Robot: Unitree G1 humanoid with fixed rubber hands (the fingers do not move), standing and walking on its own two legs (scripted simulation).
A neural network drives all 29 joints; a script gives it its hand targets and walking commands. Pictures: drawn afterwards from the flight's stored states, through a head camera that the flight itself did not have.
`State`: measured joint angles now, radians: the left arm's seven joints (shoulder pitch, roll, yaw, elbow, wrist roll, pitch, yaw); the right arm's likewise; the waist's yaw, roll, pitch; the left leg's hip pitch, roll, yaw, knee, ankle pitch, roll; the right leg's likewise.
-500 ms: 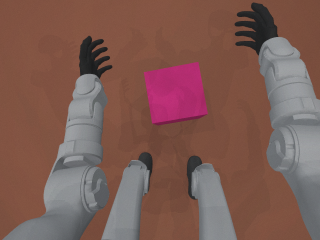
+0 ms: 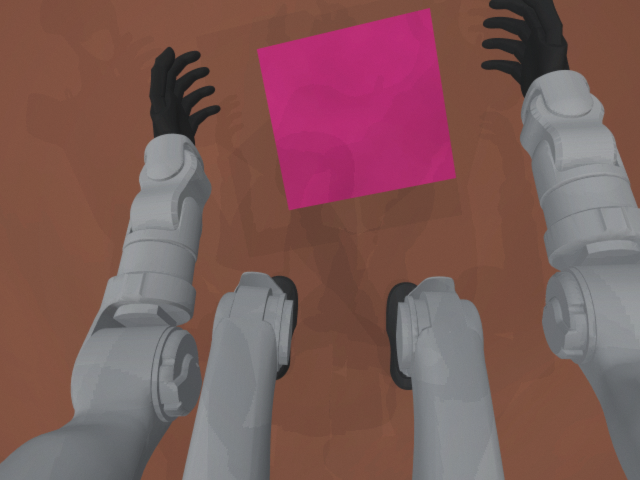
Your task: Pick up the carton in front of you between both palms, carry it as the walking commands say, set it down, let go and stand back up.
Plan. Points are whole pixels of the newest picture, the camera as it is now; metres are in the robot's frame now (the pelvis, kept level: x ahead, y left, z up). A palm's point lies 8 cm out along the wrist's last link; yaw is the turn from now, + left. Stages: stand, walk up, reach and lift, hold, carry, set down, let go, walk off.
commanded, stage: reach and lift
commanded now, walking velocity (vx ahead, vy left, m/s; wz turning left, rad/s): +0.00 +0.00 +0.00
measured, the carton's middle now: (354, 131) +0.50 -0.03 -0.35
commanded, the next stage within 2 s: none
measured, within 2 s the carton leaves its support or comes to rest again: leaves its support in 1.18 s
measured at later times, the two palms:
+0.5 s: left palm (215, 134) +0.49 +0.17 -0.28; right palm (479, 101) +0.52 -0.20 -0.29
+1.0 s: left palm (238, 129) +0.49 +0.13 -0.26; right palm (463, 100) +0.52 -0.17 -0.27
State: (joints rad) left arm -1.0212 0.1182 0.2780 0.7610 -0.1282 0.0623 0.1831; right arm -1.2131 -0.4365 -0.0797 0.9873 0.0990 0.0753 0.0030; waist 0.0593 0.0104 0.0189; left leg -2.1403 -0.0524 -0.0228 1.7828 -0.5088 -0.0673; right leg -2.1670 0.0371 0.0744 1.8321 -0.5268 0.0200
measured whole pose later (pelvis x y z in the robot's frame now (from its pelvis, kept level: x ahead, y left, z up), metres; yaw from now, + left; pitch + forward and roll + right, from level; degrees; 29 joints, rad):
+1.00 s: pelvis -0.03 +0.00 -0.09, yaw +0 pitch +38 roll +3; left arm -1.40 0.15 0.20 1.15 -0.22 -0.02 0.23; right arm -1.54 -0.40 0.09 1.32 0.18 0.01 -0.06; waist 0.04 0.06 0.31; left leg -2.27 -0.08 -0.03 2.11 -0.51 -0.09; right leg -2.29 0.02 0.06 2.16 -0.54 0.01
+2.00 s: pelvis +0.00 +0.01 +0.06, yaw -4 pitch +40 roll +1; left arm -0.80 -0.11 0.46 0.57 0.13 0.31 0.11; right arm -0.89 -0.06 -0.30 0.73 -0.14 0.33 -0.03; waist 0.02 0.03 -0.20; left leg -1.81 -0.12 -0.10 1.64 -0.52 -0.08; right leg -1.83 0.10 0.10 1.64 -0.51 0.05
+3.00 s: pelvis +0.09 +0.01 +0.30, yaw -5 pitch +1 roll +0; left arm -0.24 -0.15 0.25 0.40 0.22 0.52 0.03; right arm -0.22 0.14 -0.23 0.40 -0.22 0.55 -0.05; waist 0.00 0.00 -0.11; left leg -0.26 -0.05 -0.15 0.50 -0.26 -0.01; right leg -0.27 0.05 0.15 0.49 -0.25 0.02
